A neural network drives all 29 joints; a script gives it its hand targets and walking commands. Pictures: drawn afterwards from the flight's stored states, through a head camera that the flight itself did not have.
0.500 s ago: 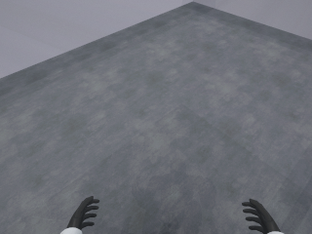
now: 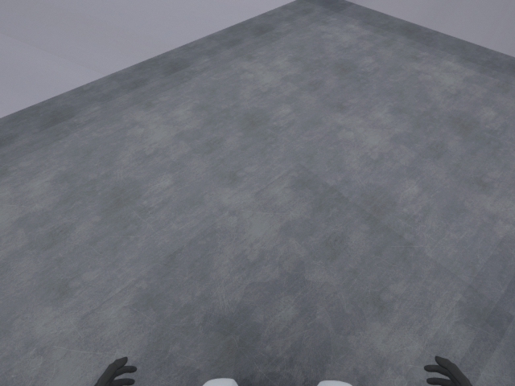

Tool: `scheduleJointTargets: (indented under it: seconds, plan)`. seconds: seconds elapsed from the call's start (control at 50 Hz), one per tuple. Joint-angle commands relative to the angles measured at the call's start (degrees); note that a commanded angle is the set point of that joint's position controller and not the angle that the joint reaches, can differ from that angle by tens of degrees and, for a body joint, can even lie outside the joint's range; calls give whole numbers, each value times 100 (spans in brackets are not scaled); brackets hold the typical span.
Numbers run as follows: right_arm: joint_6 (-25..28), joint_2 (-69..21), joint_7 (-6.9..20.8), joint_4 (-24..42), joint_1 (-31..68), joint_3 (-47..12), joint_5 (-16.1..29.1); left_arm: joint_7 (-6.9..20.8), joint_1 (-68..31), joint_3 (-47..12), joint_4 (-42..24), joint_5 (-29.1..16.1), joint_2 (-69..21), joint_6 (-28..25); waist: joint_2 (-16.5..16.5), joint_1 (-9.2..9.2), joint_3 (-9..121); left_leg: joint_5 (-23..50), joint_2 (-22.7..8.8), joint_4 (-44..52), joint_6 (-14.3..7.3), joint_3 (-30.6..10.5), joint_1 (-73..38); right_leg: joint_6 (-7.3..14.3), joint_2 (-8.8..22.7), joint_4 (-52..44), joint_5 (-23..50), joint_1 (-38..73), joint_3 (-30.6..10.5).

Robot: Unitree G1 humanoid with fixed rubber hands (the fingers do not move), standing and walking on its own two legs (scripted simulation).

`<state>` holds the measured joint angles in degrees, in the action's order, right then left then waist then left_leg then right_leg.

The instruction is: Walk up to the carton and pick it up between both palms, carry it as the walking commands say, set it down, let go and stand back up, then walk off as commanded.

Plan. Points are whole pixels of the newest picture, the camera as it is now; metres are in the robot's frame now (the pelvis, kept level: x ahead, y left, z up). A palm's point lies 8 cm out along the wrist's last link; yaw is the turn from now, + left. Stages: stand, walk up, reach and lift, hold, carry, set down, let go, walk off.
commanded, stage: stand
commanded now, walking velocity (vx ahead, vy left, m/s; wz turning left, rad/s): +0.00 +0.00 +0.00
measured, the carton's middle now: out of the picture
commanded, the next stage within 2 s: none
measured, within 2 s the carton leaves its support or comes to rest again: neither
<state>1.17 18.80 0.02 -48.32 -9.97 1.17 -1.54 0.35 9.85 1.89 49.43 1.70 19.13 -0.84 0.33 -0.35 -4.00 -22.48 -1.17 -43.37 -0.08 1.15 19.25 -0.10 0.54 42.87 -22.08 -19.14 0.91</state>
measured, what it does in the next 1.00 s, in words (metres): stands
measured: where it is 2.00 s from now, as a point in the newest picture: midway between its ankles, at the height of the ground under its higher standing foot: outside the picture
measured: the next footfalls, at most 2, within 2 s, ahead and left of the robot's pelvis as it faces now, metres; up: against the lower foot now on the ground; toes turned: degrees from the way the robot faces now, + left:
none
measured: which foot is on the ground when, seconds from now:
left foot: down 0.00-1.00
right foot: down 0.00-1.00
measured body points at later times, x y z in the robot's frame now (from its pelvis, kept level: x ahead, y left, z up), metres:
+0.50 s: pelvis +0.00 -0.01 +0.02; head +0.01 -0.01 +0.47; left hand +0.10 +0.28 -0.10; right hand +0.10 -0.29 -0.10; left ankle +0.01 +0.12 -0.71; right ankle +0.01 -0.12 -0.71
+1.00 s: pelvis +0.01 -0.01 +0.03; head +0.01 -0.01 +0.48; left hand +0.09 +0.28 -0.10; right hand +0.09 -0.31 -0.10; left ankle +0.01 +0.12 -0.71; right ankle +0.01 -0.12 -0.71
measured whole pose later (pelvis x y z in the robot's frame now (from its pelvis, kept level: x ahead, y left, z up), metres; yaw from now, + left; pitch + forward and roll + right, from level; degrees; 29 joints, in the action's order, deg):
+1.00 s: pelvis +0.01 -0.01 +0.03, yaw +0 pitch -3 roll +0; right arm 0.7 18.9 0.4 -62.8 -6.8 0.7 -0.8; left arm 0.2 5.6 0.6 63.5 0.7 18.6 -0.9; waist 0.0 0.0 -3.1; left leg -11.2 -1.6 -20.8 1.2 0.8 7.1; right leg 0.6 0.0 21.3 -11.5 -7.3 1.7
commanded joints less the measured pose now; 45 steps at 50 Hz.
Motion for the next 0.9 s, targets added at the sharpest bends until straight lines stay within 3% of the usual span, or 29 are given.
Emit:
scheduleJointTargets:
  seconds: [0.0,0.02,0.04,0.06,0.1,0.12,0.16,0.18,0.2,0.22,0.24,0.28,0.34,0.38,0.4,0.46,0.48,0.5,0.54,0.6,0.64,0.7,0.72,0.74,0.78,0.82,0.84,0.86,0.88]
  plan:
    - [155,1183,-47,358,381,294,8,-70,-347,279,-299,-40,1138,-178,-173,-32,600,837,-473,1225,-417,-642,-55,374,467,-968,768,344,-596]
    - [158,1198,-53,310,378,281,-4,-45,-252,239,-233,-29,1139,-190,29,-87,523,979,-467,1207,-421,-682,-124,395,458,-963,990,372,-582]
    - [191,1233,-57,242,297,274,35,-53,-286,270,-243,-39,1156,-182,-247,-24,754,1166,-443,1206,-401,-569,-306,337,453,-956,1238,467,-513]
    - [170,1233,-53,224,331,310,9,-58,-353,241,-150,-6,1156,-137,-86,3,606,1182,-435,1331,-378,-567,-305,296,385,-966,1179,424,-426]
    - [176,1197,-49,135,470,264,34,-79,-222,210,23,16,1176,-167,-184,-70,305,1056,-538,1450,-396,-690,-47,345,437,-1192,1225,512,-555]
    - [170,1238,-51,95,340,257,54,-68,-378,216,10,-48,1195,-160,68,18,583,1210,-487,1416,-370,-600,-439,341,557,-1269,1268,498,-539]
    - [187,1169,-57,-13,308,260,79,-41,-398,184,126,-40,1131,-177,-129,118,795,1359,-484,1318,-378,-518,-738,363,606,-1397,1293,467,-589]
    - [170,1133,-60,-44,330,220,51,-40,-488,162,67,-92,1179,-203,63,36,592,1180,-482,1467,-378,-601,-534,334,565,-1452,1194,492,-619]
    - [155,1132,-38,-130,417,211,83,-55,-496,155,144,-29,1226,-174,-30,52,411,1276,-440,1566,-311,-508,-553,337,596,-1699,1013,445,-736]
    - [183,1011,-46,-171,498,182,59,-45,-560,155,201,-47,1163,-136,235,62,546,1318,-455,1597,-331,-573,-744,328,570,-1720,1041,495,-562]
    - [158,1238,-36,-215,428,240,55,-58,-485,107,228,-39,1093,-177,11,15,686,1443,-474,1632,-351,-617,-754,343,628,-1729,1233,648,-632]
    - [146,1134,-38,-355,454,187,32,-81,-544,96,364,-45,1080,-206,280,83,381,1394,-521,1803,-327,-620,-735,311,617,-1784,1310,592,-599]
    - [142,1180,-27,-491,575,164,57,-79,-610,121,444,-143,1183,-152,-337,11,595,1507,-510,1981,-295,-572,-884,280,601,-1818,1356,802,-579]
    - [159,1200,-35,-513,715,198,53,-57,-522,87,586,-113,1076,-190,-262,-18,730,1654,-609,2015,-307,-620,-943,247,580,-1897,1456,957,-521]
    - [130,1125,-33,-563,629,144,69,-69,-581,169,606,-81,1294,-167,-26,22,645,1596,-570,2044,-265,-535,-925,223,558,-1955,1536,951,-531]
    - [148,1323,-50,-640,631,222,86,-73,-619,117,739,-99,1095,-151,-19,-14,530,1473,-542,2171,-230,-580,-953,188,602,-2080,1496,902,-507]
    - [114,1234,-29,-760,621,186,81,-46,-593,96,766,-74,1177,-135,133,78,493,1403,-543,2275,-221,-585,-977,205,600,-2126,1516,952,-481]
    - [117,1106,-20,-791,592,150,66,-74,-584,139,796,-71,1142,-138,178,4,693,1435,-594,2237,-211,-539,-1173,172,619,-2173,1545,1071,-502]
    - [111,1260,-32,-802,699,214,86,-70,-671,116,828,-73,1075,-144,-122,22,246,1311,-560,2341,-187,-552,-1017,168,628,-2315,1455,775,-544]
    - [62,1168,-35,-903,585,176,69,-92,-811,131,900,-97,1216,-115,125,98,398,1694,-554,2421,-178,-524,-1126,130,626,-2390,1496,952,-470]
    - [103,1265,-40,-947,715,202,87,-74,-667,132,929,-95,1151,-126,-182,0,385,1649,-603,2424,-162,-539,-1172,200,625,-2452,1544,963,-490]
    - [94,1192,-46,-960,707,175,29,-55,-691,112,917,-142,1171,-162,116,9,414,1537,-614,2513,-149,-568,-1178,192,675,-2497,1578,1052,-577]
    - [102,1332,-49,-939,778,242,91,-58,-780,77,961,-71,1103,-149,-136,41,397,1519,-573,2585,-66,-559,-1144,166,648,-2446,1662,1036,-506]
    - [107,1225,-38,-967,609,187,75,-54,-755,94,944,-87,1169,-114,-319,-11,424,1542,-557,2556,-148,-469,-1075,159,692,-2507,1538,1254,-499]
    - [115,1083,-20,-1072,610,156,71,-54,-678,67,1021,-95,1100,-169,35,-35,477,1441,-632,2599,-187,-550,-1312,164,683,-2598,1302,1021,-496]
    - [84,1215,-31,-1070,621,155,57,-72,-860,84,1052,-61,1170,-131,146,102,413,1469,-672,2690,-214,-615,-1250,200,698,-2632,1314,1033,-493]
    - [98,1187,-25,-1030,718,171,74,-82,-747,56,989,-98,1108,-143,193,26,530,1526,-664,2622,-159,-581,-1314,192,718,-2566,1657,1069,-519]
    - [102,1322,-17,-1110,692,157,66,-77,-686,65,1001,-75,1168,-123,-32,-51,506,1510,-646,2557,-195,-559,-1325,191,708,-2629,1554,1139,-535]
    - [75,1324,-22,-1083,596,194,110,-96,-810,109,1010,-114,1252,-105,-164,72,657,1641,-605,2610,-160,-540,-1330,203,751,-2575,1635,1264,-580]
